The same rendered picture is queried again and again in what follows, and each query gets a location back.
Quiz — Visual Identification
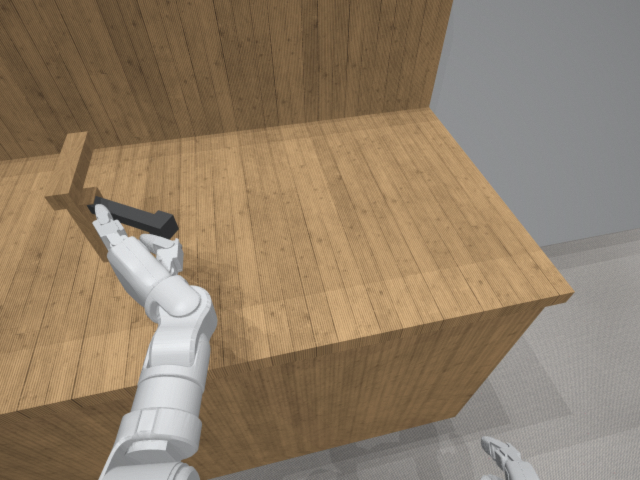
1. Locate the robot right hand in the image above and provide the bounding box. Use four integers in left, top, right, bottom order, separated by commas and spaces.
480, 436, 540, 480

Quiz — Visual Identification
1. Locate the robot left hand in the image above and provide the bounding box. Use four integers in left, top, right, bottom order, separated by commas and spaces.
92, 204, 184, 307

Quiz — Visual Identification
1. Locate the tap lever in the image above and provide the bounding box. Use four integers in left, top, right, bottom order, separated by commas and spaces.
87, 196, 179, 240

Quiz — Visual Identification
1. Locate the counter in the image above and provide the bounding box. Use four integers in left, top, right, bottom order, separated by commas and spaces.
0, 0, 575, 480

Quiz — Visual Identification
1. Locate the robot left forearm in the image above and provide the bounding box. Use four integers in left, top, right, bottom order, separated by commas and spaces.
98, 275, 217, 480

